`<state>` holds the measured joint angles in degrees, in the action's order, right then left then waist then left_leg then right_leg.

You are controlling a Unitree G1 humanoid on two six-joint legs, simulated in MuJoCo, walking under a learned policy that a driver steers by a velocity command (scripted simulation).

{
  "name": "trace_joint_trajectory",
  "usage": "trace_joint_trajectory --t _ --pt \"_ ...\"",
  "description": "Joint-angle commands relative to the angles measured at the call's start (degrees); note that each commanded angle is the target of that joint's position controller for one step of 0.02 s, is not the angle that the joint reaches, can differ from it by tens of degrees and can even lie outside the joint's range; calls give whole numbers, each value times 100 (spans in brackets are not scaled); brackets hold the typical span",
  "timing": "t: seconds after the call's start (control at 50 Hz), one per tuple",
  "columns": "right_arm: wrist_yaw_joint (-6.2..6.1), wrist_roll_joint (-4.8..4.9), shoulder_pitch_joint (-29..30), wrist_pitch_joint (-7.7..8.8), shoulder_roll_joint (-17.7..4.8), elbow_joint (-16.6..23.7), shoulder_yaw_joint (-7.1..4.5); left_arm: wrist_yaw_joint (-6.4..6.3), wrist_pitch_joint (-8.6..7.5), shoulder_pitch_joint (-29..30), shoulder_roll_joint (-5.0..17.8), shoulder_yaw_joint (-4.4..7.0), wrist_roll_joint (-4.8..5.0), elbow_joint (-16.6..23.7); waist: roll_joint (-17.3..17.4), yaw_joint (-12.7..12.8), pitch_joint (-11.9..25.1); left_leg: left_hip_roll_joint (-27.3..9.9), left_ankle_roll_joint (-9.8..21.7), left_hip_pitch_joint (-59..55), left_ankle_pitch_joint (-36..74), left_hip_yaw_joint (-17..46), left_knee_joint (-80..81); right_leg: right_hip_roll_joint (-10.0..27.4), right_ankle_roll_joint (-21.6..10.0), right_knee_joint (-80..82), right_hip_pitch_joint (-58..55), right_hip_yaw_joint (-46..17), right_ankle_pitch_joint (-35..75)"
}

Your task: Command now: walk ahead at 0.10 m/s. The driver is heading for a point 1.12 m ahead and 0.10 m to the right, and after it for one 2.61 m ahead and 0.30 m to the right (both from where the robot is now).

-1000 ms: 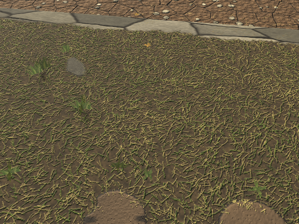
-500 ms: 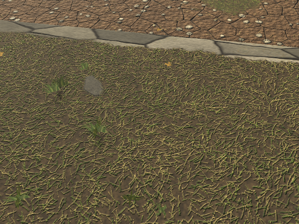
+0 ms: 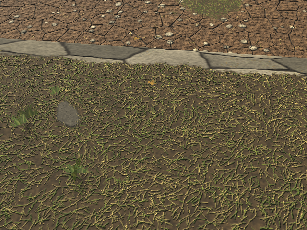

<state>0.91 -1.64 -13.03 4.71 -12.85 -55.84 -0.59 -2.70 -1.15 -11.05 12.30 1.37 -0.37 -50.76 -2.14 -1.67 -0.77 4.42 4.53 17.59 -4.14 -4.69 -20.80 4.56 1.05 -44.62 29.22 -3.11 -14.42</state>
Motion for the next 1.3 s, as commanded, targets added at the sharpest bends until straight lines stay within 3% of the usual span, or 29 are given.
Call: trace_joint_trajectory --t 0.02,0.06,0.08,0.1,0.12,0.14,0.16,0.24,0.34,0.6,0.86,0.88,0.9,0.92,0.94,0.96,0.98,1.02,1.04,1.08,1.14,1.18,1.2,1.22,1.24,1.26,1.28,1.3 --pt "-113 109 444 -61 -795 356 -156 -3 132 -771 419 126 -26 -59 697 376 347 -1546 842 906 -1378 1159 978 -85 -79 727 -1675 162 337" --pt "-149 165 339 -131 -543 289 -68 -3 116 -746 414 151 -87 -120 535 395 98 -1298 485 984 -2307 1214 785 -134 -244 1486 -1943 234 310" --pt "-154 161 141 -149 -426 222 -24 -14 93 -774 499 156 -119 -109 293 335 -41 -1095 222 984 -2512 1158 525 159 -371 1967 -1977 -93 514" --pt "-166 142 -304 -152 -484 169 -70 -44 81 -599 935 247 -57 -115 -378 -97 -234 -614 8 959 -2262 764 219 368 -578 2136 -1663 -377 238" --pt "-218 128 -301 -201 -436 112 -74 -10 46 -513 733 234 -32 -233 -818 -108 -234 -414 -120 255 -1698 362 -34 262 -619 2511 -879 -413 -969" --pt "-259 108 -215 -251 -483 82 -91 15 -6 -415 478 186 -47 -247 -787 -81 -293 -417 -178 -162 -1392 322 -228 158 -522 2751 -527 -416 -1462" --pt "-285 102 -210 -299 -446 43 -94 29 -48 -297 397 167 -67 -267 -732 -113 -263 -461 -172 -369 -1249 332 -280 105 -400 2791 -434 -370 -1423" --pt "-273 89 -148 -308 -410 -92 -96 30 -164 -417 387 183 20 -407 -96 27 -6 -590 -91 -322 -922 460 -197 -66 -290 2344 -1109 -114 -87" --pt "-248 146 -71 -287 -353 -218 -98 20 -136 -600 361 182 32 -586 152 145 204 -605 -112 -401 -366 454 -273 -133 -338 2036 -1585 28 867" --pt "-302 176 -175 -391 -312 -483 -106 11 10 -604 210 171 42 -876 198 147 -34 -640 -113 -552 -5 505 -335 -257 -273 1996 -1679 183 1072" --pt "-308 172 -135 -395 -226 -608 -129 -27 50 -576 154 167 38 -1109 207 158 -171 -657 -95 -551 -333 565 -154 -284 -204 2115 -1682 227 686" --pt "-318 207 -379 -414 -308 -717 -175 -33 60 -781 136 179 73 -1221 305 128 114 -574 18 -695 -1859 533 -106 -505 -268 1878 -1703 488 -587" --pt "-322 296 -569 -423 -563 -746 -275 -31 52 -775 227 221 127 -1191 483 49 -111 -762 223 -575 -3660 878 96 -607 -362 1542 -1233 590 -1913" --pt "-307 357 -889 -368 -794 -762 -358 -17 -12 -471 230 223 143 -1010 776 -138 -436 -1377 561 -610 -4962 1796 580 -564 -416 998 -467 616 -2362" --pt "-307 396 -1125 -268 -1032 -774 -450 40 -127 -107 62 185 224 -792 1381 -245 -640 -2277 992 -764 -5552 3083 1380 -513 -438 -36 170 772 -1662" --pt "-309 315 -1032 -136 -1042 -699 -470 105 -237 355 146 196 250 -567 1330 -317 -951 -2867 1272 -686 -4988 3921 1802 -135 -492 -978 764 340 -1343" --pt "-294 208 -747 0 -830 -555 -415 151 -324 481 260 254 234 -488 902 -156 -864 -2893 1176 -880 -4256 3868 1710 104 -560 -1627 1219 78 -1155" --pt "-225 273 -320 101 -568 -323 -348 213 -452 116 246 298 188 -555 638 130 -339 -2436 773 -1147 -3345 2904 1459 304 -602 -1582 1269 25 -609" --pt "-225 322 -314 87 -558 -274 -347 206 -480 62 280 332 195 -575 694 146 -198 -2151 583 -1068 -3026 2347 1485 277 -525 -1068 947 191 -463" --pt "-253 337 -303 51 -739 -207 -381 178 -503 93 89 299 205 -575 953 192 -144 -1724 437 -413 -2669 1600 1510 61 -343 -125 -55 553 -257" --pt "-237 420 -305 45 -1040 -113 -463 196 -497 -23 76 280 250 -599 991 324 -294 -1691 588 175 -2789 1335 1309 -185 -222 849 -988 969 -148" --pt "-208 484 -168 38 -988 -3 -465 201 -493 -542 114 297 244 -763 774 584 -316 -1658 577 744 -3118 1218 785 -352 -263 1184 -1840 1248 -63" --pt "-189 441 -20 42 -807 87 -412 192 -498 -1097 200 345 249 -939 591 836 -244 -1534 509 1112 -3035 1102 233 -451 -324 1294 -2453 1304 -128" --pt "-152 311 358 68 -439 266 -300 185 -541 -2112 469 461 240 -1221 -128 1299 -56 -1186 312 1906 -2179 704 -1499 -104 -523 1589 -3501 592 -402" --pt "-97 136 684 141 252 539 -120 225 -586 -2865 910 490 112 -1290 -1621 1440 177 -677 82 3103 -2187 262 -4426 1074 -833 2055 -3937 -1423 -1568" --pt "-58 443 444 305 390 791 -72 341 -743 -2594 938 403 -10 -1089 -1841 1028 310 -250 316 4619 -2044 1054 -5678 1947 -1644 3321 -4170 -4386 -3655" --pt "-13 603 740 413 20 942 -93 408 -826 -2040 736 303 16 -997 -933 798 -75 -722 489 5483 -1500 1311 -6346 2146 -1664 3414 -4053 -4379 -4076" --pt "15 492 860 430 -158 1018 -88 466 -838 -1644 502 199 19 -879 -423 661 -77 -885 531 5541 -945 1276 -6417 1937 -1463 3172 -3840 -3638 -3304"
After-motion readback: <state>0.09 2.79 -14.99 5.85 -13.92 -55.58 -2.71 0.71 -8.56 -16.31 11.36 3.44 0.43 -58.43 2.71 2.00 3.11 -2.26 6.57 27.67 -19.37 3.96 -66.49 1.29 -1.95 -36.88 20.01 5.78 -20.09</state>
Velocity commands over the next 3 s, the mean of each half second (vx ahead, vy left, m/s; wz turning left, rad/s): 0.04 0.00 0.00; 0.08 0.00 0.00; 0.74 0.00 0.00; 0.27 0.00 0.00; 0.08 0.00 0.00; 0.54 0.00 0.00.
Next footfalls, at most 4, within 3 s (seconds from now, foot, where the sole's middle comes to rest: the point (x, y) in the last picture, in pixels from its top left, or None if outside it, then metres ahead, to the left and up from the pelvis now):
0.08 right None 0.11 -0.14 -0.77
1.22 right None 0.19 -0.20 -0.77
1.68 left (158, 201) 0.63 -0.01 -0.77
2.06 right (210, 206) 0.60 -0.24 -0.77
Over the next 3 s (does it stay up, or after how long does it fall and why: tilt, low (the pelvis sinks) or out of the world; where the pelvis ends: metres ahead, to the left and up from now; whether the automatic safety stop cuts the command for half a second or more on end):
stays up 0.80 -0.03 0.01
